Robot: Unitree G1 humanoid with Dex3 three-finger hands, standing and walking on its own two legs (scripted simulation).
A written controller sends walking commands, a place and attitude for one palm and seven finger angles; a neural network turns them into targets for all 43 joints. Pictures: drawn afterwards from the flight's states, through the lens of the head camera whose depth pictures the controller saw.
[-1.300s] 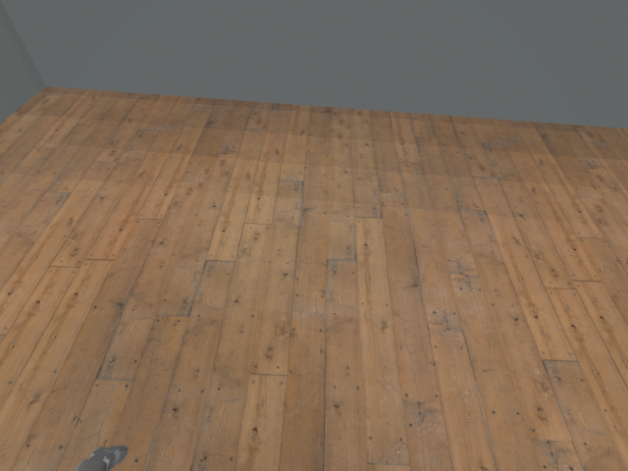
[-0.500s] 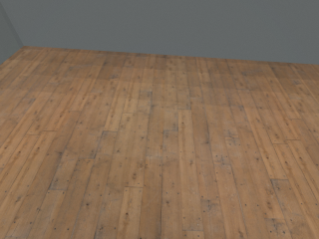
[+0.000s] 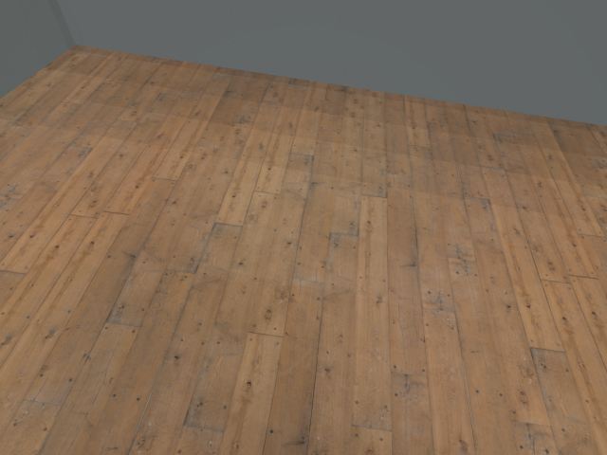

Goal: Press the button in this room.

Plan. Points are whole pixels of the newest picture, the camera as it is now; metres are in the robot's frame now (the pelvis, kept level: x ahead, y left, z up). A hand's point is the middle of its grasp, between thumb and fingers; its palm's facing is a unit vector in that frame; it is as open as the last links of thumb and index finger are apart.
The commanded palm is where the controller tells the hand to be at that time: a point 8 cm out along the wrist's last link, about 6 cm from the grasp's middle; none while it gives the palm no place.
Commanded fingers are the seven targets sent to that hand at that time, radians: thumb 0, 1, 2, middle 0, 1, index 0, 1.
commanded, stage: turn or walk to find it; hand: left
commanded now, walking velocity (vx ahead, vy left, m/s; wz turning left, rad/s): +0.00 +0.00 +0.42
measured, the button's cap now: out of the picture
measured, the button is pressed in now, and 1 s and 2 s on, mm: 0 0 0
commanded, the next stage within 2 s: none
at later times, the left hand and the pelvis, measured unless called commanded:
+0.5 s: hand out of the picture +0.01 +0.18 -0.13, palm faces +0.22 -0.92 -0.31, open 7.3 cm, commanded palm none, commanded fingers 0.00 0.90 0.90 -0.20 -0.30 -0.20 -0.30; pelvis -0.04 -0.05 +0.01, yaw +13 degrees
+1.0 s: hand out of the picture -0.18 +0.18 -0.18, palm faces +0.47 -0.85 -0.23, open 7.4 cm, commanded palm none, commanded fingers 0.00 0.90 0.90 -0.20 -0.30 -0.20 -0.30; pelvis -0.08 +0.00 +0.01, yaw +25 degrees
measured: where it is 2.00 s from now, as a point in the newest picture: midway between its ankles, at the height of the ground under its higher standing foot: outside the picture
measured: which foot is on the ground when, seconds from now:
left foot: down 0.00-0.40, up 0.42-0.86, down 0.88-1.00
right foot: down 0.00-0.00, up 0.02-0.38, down 0.40-0.88, up 0.90-1.00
